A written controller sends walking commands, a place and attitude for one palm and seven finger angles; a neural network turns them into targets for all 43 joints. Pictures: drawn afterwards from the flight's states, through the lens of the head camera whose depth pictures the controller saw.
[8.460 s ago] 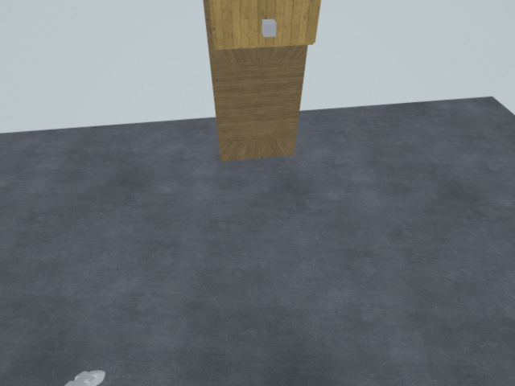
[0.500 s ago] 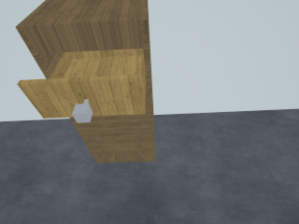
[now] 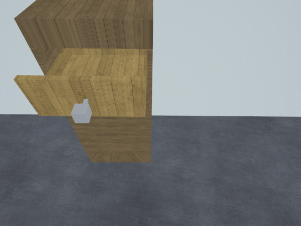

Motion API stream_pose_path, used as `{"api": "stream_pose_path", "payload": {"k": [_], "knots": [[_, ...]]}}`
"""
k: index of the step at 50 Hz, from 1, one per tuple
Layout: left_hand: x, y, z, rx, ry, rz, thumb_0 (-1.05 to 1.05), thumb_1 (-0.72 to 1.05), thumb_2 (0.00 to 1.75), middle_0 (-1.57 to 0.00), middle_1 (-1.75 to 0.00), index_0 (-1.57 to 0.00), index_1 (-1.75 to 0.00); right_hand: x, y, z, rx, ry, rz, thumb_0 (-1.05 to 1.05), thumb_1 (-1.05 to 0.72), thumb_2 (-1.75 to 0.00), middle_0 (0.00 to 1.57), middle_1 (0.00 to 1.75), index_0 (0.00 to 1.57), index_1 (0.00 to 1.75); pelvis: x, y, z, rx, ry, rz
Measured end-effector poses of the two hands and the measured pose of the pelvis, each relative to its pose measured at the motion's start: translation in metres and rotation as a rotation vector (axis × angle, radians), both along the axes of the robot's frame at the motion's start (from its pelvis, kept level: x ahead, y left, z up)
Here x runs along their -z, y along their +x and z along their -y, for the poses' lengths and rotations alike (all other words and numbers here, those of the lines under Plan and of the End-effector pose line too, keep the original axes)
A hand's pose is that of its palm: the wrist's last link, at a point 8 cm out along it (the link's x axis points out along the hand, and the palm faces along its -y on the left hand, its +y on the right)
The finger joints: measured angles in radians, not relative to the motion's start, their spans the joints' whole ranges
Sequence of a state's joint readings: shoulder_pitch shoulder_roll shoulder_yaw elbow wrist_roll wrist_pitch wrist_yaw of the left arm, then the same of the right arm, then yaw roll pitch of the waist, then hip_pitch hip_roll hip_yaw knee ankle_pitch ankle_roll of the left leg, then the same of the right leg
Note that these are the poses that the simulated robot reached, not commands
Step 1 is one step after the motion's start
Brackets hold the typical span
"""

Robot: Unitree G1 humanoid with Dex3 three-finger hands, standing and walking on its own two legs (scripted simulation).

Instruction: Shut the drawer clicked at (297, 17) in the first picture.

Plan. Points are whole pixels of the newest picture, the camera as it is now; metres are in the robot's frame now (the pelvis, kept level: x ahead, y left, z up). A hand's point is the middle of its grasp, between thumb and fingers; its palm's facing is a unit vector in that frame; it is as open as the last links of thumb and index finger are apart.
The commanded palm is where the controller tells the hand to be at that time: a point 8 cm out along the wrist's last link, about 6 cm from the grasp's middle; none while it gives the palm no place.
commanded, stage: look again from close up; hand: left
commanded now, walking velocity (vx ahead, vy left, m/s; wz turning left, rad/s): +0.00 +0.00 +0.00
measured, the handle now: (83, 108) +0.44 +0.24 +0.04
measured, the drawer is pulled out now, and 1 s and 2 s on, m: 0.17 0.17 0.17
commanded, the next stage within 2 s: raise the hand and make a fist in 0.48 s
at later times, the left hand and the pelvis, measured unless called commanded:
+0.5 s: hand out of the picture +0.00 +0.20 -0.17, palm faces +0.00 -0.98 -0.19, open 7.4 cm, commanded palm none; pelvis +0.00 +0.02 +0.00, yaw -1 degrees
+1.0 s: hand (85, 219) +0.15 +0.17 -0.03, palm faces +0.01 -1.00 +0.02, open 5.9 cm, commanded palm +0.13 +0.24 -0.01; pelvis -0.06 +0.02 -0.07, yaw +2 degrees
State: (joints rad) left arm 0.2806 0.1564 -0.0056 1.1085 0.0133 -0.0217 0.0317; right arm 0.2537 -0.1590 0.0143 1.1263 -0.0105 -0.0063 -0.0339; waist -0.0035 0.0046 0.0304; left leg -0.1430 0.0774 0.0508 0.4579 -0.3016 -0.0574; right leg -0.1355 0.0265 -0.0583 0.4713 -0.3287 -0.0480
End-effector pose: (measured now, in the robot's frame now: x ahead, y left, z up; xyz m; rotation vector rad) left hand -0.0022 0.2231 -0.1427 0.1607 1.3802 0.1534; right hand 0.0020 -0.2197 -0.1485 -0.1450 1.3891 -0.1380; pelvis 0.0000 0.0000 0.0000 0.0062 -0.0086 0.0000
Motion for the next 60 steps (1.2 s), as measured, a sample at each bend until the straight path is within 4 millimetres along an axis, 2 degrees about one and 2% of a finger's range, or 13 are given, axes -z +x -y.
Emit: {"api": "stream_pose_path", "payload": {"k": [9,30,31,32,35,38,41,43,45,48,51,55,60], "knots": [[0.002,-0.004,-0.006,0.004,-0.016,-0.016,0.00,0.91,0.90,-0.20,-0.30,-0.20,-0.30,-0.004,0.002,-0.006,-0.003,-0.013,0.006,0.01,-0.92,-0.90,0.19,0.30,0.20,0.30,-0.001,-0.001,-0.009,0.005,-0.001,-0.001],[0.001,0.003,-0.026,0.021,-0.002,-0.001,0.00,0.91,0.90,-0.19,-0.30,-0.20,-0.30,-0.003,-0.016,-0.029,0.014,0.006,-0.033,0.01,-0.91,-0.90,0.20,0.30,0.20,0.30,-0.002,-0.004,-0.025,0.008,-0.004,-0.009],[-0.005,0.011,-0.030,-0.024,0.006,0.045,0.01,0.92,0.90,-0.20,-0.30,-0.20,-0.30,-0.004,-0.014,-0.027,0.020,-0.003,-0.003,0.01,-0.92,-0.90,0.20,0.30,0.20,0.30,-0.001,-0.006,-0.026,0.008,-0.008,-0.010],[-0.018,0.028,-0.036,-0.050,0.025,0.161,0.02,0.93,0.90,-0.20,-0.30,-0.20,-0.30,-0.007,-0.008,-0.024,0.017,-0.021,0.060,0.01,-0.92,-0.90,0.20,0.30,0.20,0.30,0.000,-0.007,-0.027,0.010,-0.005,-0.011],[-0.077,0.086,-0.043,-0.055,0.079,0.573,0.03,0.95,0.90,-0.21,-0.32,-0.22,-0.32,-0.016,0.020,-0.016,0.010,-0.051,0.289,0.02,-0.92,-0.90,0.20,0.30,0.20,0.30,0.003,-0.011,-0.030,-0.017,0.006,-0.025],[-0.131,0.139,-0.034,-0.008,0.044,0.960,0.02,0.94,0.90,-0.24,-0.35,-0.24,-0.35,-0.025,0.058,-0.007,-0.038,-0.068,0.492,0.02,-0.91,-0.90,0.20,0.30,0.20,0.30,0.010,-0.022,-0.032,-0.040,0.003,-0.066],[-0.160,0.165,-0.014,0.070,-0.080,1.280,0.01,0.93,0.90,-0.28,-0.40,-0.28,-0.40,-0.038,0.097,0.000,-0.086,-0.082,0.675,0.01,-0.91,-0.90,0.20,0.30,0.20,0.30,0.024,-0.034,-0.030,-0.029,0.006,-0.122],[-0.162,0.166,0.000,0.143,-0.167,1.423,0.01,0.93,0.90,-0.31,-0.43,-0.31,-0.43,-0.046,0.121,0.003,-0.127,-0.091,0.778,0.01,-0.91,-0.90,0.20,0.30,0.20,0.30,0.036,-0.042,-0.028,-0.022,0.009,-0.153],[-0.153,0.159,0.007,0.189,-0.212,1.459,0.01,0.92,0.90,-0.35,-0.47,-0.35,-0.47,-0.053,0.141,0.004,-0.161,-0.098,0.858,0.01,-0.91,-0.90,0.20,0.30,0.20,0.30,0.049,-0.050,-0.025,-0.017,0.010,-0.168],[-0.129,0.139,0.006,0.167,-0.220,1.374,0.00,0.91,0.90,-0.41,-0.53,-0.41,-0.53,-0.062,0.164,-0.001,-0.199,-0.094,0.938,0.01,-0.90,-0.90,0.19,0.30,0.20,0.30,0.061,-0.056,-0.021,-0.022,0.010,-0.173],[-0.116,0.121,-0.007,0.103,-0.153,1.292,0.01,0.90,0.90,-0.47,-0.60,-0.47,-0.59,-0.065,0.175,-0.011,-0.233,-0.075,0.969,0.01,-0.90,-0.90,0.19,0.30,0.20,0.30,0.066,-0.060,-0.018,-0.035,-0.003,-0.169],[-0.132,0.116,-0.022,0.088,-0.062,1.352,0.02,0.90,0.90,-0.55,-0.68,-0.55,-0.68,-0.053,0.170,-0.028,-0.269,-0.034,0.940,0.01,-0.90,-0.90,0.19,0.30,0.20,0.30,0.068,-0.063,-0.014,-0.056,-0.028,-0.161],[-0.162,0.147,-0.016,0.195,-0.112,1.448,0.02,0.90,0.90,-0.64,-0.79,-0.65,-0.79,-0.028,0.136,-0.042,-0.265,0.021,0.822,0.01,-0.90,-0.90,0.20,0.30,0.20,0.30,0.063,-0.068,-0.013,-0.069,-0.045,-0.146]]}}
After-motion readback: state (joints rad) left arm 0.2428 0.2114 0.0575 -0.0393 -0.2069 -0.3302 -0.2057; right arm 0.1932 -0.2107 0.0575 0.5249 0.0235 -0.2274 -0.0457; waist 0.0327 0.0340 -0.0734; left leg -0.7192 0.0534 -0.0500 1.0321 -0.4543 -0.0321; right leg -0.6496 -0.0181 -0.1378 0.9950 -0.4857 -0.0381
